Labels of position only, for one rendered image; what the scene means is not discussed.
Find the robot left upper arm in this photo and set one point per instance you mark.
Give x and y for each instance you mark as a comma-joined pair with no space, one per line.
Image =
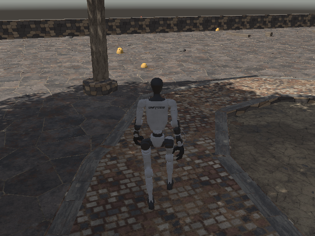
139,113

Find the robot right upper arm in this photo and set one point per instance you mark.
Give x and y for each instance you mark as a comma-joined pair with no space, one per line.
174,112

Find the robot right forearm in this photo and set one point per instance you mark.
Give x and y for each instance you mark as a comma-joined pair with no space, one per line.
178,136

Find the left robot hand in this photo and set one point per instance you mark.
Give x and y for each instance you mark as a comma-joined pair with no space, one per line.
140,138

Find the robot head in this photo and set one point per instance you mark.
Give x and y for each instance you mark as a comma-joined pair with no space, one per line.
156,84

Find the humanoid robot torso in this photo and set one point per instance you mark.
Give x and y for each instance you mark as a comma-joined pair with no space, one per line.
157,116

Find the robot left forearm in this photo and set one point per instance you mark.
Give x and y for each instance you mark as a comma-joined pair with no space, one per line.
136,129

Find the right robot hand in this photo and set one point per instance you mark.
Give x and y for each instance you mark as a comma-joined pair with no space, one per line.
181,149

